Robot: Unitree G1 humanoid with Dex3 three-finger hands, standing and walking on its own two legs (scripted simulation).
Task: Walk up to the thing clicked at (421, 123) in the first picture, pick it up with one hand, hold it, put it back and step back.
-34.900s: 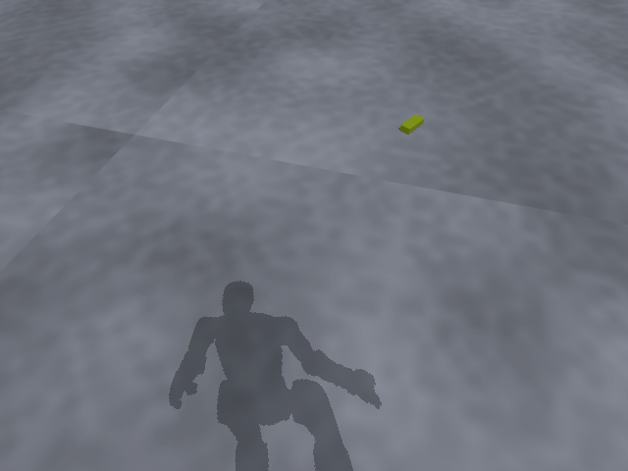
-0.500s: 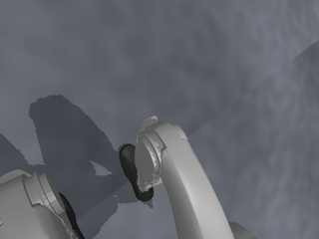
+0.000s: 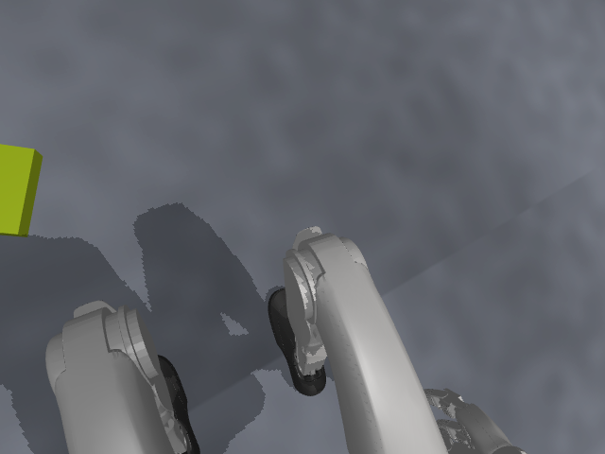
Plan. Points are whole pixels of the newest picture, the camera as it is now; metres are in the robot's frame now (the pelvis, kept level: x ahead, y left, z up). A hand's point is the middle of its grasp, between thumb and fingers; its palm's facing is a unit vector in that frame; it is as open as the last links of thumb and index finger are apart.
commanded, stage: home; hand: left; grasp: from above
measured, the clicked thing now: (11, 191) +0.54 +0.28 -0.34
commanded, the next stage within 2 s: none
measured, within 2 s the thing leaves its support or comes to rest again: neither
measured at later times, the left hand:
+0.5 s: hand out of the picture +0.40 +0.31 -0.01, palm faces -0.38 -0.46 -0.80, open 8.3 cm
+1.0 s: hand out of the picture +0.29 +0.23 +0.18, palm faces +0.02 -0.93 -0.38, open 7.4 cm
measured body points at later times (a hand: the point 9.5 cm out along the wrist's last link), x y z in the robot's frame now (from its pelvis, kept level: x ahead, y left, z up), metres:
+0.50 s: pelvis +0.00 +0.01 +0.09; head +0.20 +0.06 +0.49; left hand +0.42 +0.33 +0.03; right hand +0.14 -0.26 -0.02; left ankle +0.08 +0.12 -0.32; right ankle +0.13 -0.12 -0.32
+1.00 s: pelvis +0.05 +0.00 +0.28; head +0.16 +0.03 +0.72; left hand +0.28 +0.27 +0.21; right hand +0.24 -0.23 +0.18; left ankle +0.08 +0.12 -0.32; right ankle +0.13 -0.12 -0.32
